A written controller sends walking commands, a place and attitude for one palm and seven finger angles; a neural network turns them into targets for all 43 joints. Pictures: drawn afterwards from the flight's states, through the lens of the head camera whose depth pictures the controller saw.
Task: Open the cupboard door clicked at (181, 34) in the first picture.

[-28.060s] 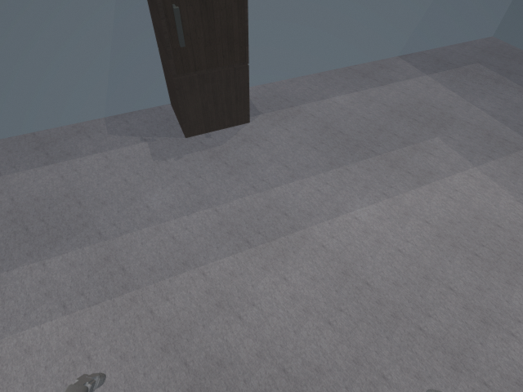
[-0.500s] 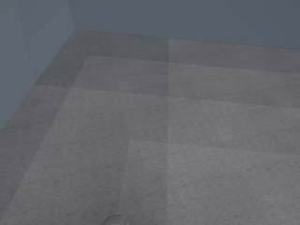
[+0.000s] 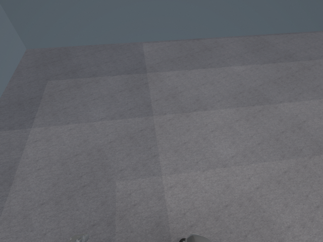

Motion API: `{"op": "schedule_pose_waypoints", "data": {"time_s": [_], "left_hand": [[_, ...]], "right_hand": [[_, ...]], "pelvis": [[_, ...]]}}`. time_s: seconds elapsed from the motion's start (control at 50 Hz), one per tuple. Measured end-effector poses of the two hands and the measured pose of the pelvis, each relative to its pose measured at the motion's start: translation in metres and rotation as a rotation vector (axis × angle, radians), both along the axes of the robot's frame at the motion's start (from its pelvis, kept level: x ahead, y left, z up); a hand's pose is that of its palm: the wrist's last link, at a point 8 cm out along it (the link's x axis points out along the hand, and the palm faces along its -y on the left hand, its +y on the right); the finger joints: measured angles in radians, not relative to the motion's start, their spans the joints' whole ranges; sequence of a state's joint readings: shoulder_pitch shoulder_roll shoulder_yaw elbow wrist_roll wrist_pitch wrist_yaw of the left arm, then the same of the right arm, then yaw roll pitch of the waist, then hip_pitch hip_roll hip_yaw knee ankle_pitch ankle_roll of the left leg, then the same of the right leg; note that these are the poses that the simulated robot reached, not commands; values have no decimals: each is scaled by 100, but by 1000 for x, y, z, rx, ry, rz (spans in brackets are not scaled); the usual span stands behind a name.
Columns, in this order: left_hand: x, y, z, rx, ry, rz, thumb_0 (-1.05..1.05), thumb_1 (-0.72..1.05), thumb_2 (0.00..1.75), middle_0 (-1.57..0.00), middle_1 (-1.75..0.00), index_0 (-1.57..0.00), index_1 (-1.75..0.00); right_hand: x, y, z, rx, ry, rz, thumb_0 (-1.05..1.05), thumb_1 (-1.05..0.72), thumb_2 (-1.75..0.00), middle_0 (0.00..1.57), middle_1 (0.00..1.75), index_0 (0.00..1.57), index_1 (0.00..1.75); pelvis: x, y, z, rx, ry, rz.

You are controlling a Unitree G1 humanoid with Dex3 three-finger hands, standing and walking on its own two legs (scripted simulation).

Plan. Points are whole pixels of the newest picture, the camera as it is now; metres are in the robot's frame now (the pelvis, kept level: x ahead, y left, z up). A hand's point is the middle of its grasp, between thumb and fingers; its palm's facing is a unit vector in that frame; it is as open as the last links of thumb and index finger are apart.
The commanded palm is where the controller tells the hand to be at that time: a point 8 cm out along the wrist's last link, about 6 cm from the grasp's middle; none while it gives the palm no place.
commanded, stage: turn to face it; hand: left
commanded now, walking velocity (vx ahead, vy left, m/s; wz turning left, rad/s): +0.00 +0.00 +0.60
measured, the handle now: out of the picture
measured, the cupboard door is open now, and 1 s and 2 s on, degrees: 41 41 41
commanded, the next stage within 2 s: none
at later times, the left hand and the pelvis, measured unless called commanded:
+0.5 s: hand out of the picture +0.11 +0.22 -0.18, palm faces +0.31 -0.93 -0.20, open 7.3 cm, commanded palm none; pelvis +0.08 +0.01 +0.00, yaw +17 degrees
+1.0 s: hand out of the picture +0.06 +0.13 -0.14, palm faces +0.56 -0.78 -0.26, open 7.4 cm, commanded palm none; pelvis +0.12 -0.06 +0.01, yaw +35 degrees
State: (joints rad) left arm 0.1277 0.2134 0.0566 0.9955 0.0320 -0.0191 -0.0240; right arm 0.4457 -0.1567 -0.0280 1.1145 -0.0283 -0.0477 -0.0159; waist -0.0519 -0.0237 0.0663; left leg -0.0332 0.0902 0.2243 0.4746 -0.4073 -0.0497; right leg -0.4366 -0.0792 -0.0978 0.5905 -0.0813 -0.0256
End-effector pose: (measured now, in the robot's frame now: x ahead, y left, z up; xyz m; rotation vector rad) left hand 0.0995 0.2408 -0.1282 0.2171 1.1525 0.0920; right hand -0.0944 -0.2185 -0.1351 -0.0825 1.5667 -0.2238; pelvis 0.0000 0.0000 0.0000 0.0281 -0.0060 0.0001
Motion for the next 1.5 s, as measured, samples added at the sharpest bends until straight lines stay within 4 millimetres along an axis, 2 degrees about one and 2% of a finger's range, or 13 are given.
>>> {"op": "schedule_pose_waypoints", "data": {"time_s": [0.06, 0.12, 0.2, 0.34, 0.44, 0.56, 0.66, 0.78, 0.88, 1.04, 1.2, 1.38, 1.5], "left_hand": [[33, -15, -1, 7, -60, 7, 0, 91, 90, -19, -30, -20, -30], [43, -27, 4, -9, -74, 47, 0, 91, 90, -19, -30, -20, -30], [38, -33, 5, -38, -62, 134, -1, 92, 89, -20, -30, -21, -30], [24, -7, -12, -59, -39, 250, -2, 93, 89, -20, -30, -21, -30], [1, 18, -31, -54, 35, 328, 0, 92, 90, -20, -30, -21, -30], [-19, 31, -8, -3, 63, 414, 0, 92, 90, -20, -30, -20, -30], [-28, 25, 7, 47, 70, 466, 1, 91, 90, -19, -30, -20, -30], [-36, -4, 15, 110, 44, 520, 1, 91, 90, -20, -30, -20, -30], [-56, -40, 24, 87, 80, 594, 0, 91, 90, -20, -30, -20, -30], [-85, -80, 11, -3, 106, 718, 1, 91, 89, -20, -30, -21, -30], [-130, -77, -19, -38, 151, 860, 1, 91, 89, -20, -30, -21, -30], [-114, -62, 12, 64, 72, 920, 1, 91, 90, -20, -30, -20, -30], [-101, -83, 24, 132, 29, 956, 0, 91, 90, -20, -30, -20, -30]], "right_hand": [[13, -7, -8, 25, 61, -6, 0, -91, -90, 20, 30, 20, 30], [49, -14, -5, 25, 47, 32, 0, -91, -90, 20, 30, 20, 30], [117, -21, 2, 11, -57, 105, 0, -91, -90, 20, 30, 20, 30], [232, -13, 13, -37, -256, 267, 0, -91, -90, 20, 30, 20, 30], [284, -1, 12, -75, -346, 369, 0, -91, -90, 20, 30, 20, 30], [314, 3, 23, -61, -331, 470, 0, -91, -90, 20, 30, 20, 30], [338, -8, 19, -32, -321, 522, 0, -90, -90, 20, 30, 20, 30], [375, -32, -4, 8, -314, 569, 0, -90, -90, 20, 30, 20, 30], [408, -33, 2, 26, -313, 641, 0, -91, -90, 20, 30, 20, 30], [449, 5, 18, 54, -349, 789, 0, -91, -90, 20, 30, 20, 30], [470, 61, 19, 67, -443, 952, 0, -91, -90, 20, 30, 20, 30], [470, 49, 10, 86, -348, 1014, 0, -90, -90, 20, 30, 20, 30], [495, 35, -9, 105, -298, 1036, 0, -90, -90, 20, 30, 20, 30]], "pelvis": [[20, -12, -6, -9, -4, 30], [32, -16, 1, -13, -12, 73], [46, -18, 9, -17, -4, 120], [66, -5, 3, -46, 1, 207], [75, 7, -10, -59, 18, 257], [85, 2, 6, -59, 42, 323], [95, -13, 10, -53, 40, 375], [107, -44, -2, -27, 35, 452], [112, -55, 9, -5, 18, 533], [119, -60, 13, 14, 21, 645], [114, -52, -5, -9, 20, 751], [130, -68, 5, -35, 25, 846], [150, -85, -1, -14, 17, 925]]}}
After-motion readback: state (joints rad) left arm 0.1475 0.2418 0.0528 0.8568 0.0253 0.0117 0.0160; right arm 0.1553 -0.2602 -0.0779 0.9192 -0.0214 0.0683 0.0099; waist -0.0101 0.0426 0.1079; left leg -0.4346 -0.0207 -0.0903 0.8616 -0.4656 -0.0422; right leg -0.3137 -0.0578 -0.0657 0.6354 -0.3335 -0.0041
